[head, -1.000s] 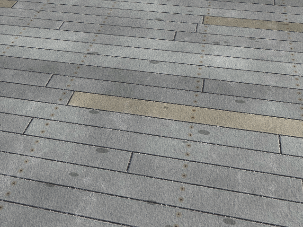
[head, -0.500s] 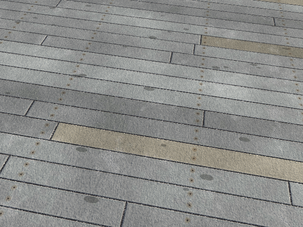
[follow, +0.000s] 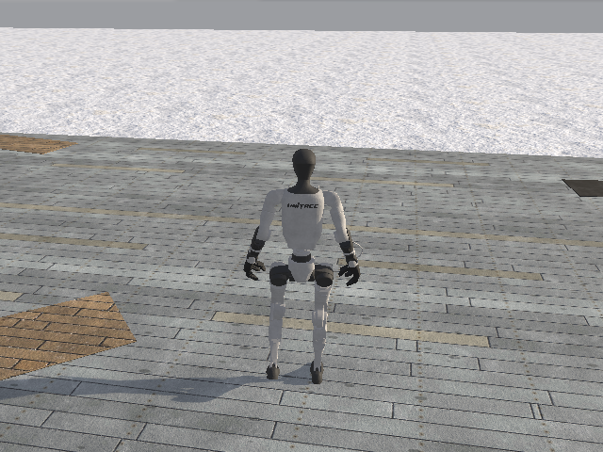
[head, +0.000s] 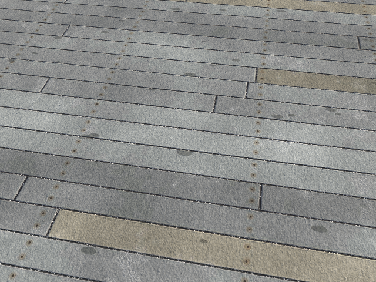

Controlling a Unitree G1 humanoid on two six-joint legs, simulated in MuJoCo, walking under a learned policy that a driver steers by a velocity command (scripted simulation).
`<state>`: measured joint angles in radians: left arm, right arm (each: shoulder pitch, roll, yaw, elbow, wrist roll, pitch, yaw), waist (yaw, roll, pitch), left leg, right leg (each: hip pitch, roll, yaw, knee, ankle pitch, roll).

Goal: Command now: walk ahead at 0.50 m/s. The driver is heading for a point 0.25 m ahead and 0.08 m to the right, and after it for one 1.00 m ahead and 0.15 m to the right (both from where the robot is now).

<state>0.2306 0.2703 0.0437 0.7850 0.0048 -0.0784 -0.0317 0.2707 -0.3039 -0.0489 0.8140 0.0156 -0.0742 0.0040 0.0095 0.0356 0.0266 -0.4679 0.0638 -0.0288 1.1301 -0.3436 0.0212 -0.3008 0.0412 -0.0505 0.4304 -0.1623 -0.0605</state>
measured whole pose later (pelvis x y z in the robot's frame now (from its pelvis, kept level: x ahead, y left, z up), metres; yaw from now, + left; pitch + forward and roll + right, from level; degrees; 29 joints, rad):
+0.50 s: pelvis +0.27 +0.07 +0.00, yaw +0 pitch +1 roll +0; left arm 0.30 0.30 0.05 0.87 -0.02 -0.08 0.00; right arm 0.18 -0.27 -0.05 0.79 0.00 -0.08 0.03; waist 0.01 -0.03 0.03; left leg -0.34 -0.02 0.05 0.47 -0.16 0.05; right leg -0.39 -0.04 0.02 1.12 -0.38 -0.03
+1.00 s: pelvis +0.56 +0.02 -0.01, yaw +0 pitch +2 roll +0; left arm 0.10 0.26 0.05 0.79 -0.01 -0.09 -0.03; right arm 0.34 -0.28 -0.05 0.94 0.02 -0.07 0.00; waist -0.03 0.01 0.04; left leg -0.23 0.00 -0.04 1.06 -0.47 0.04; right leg -0.42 0.02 -0.05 0.54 -0.15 -0.06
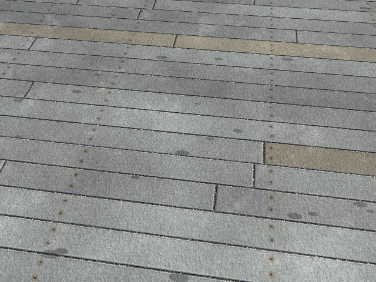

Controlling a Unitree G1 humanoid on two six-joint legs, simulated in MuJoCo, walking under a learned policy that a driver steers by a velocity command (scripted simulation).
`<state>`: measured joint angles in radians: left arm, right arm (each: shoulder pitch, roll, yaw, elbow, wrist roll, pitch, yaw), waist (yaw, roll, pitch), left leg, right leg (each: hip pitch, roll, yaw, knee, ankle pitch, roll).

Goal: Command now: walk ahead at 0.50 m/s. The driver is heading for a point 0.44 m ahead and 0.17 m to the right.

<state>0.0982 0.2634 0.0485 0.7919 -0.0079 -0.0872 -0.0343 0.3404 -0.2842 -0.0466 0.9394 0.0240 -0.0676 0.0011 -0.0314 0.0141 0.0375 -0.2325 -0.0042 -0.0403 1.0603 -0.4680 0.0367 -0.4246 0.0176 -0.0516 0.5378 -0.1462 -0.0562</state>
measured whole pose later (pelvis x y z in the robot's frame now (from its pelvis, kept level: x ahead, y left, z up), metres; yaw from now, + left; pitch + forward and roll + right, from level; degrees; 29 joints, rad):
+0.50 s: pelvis +0.27 +0.05 +0.00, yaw -7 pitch +2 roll +0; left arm 0.39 0.28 0.06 0.93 -0.03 -0.05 0.01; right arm 0.03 -0.25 -0.05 0.81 0.00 -0.11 0.02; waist 0.06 -0.02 0.03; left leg -0.45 0.02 0.02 0.54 -0.14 0.02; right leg -0.20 0.01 0.08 0.90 -0.49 -0.02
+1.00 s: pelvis +0.47 -0.01 +0.00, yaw -16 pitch +1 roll +1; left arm 0.08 0.23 0.04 0.79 0.01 -0.03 -0.01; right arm 0.19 -0.28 -0.05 0.98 0.01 -0.04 0.00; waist -0.04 0.02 0.06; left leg -0.30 0.04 0.03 0.98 -0.60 -0.05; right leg -0.43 0.01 -0.02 0.52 -0.12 -0.04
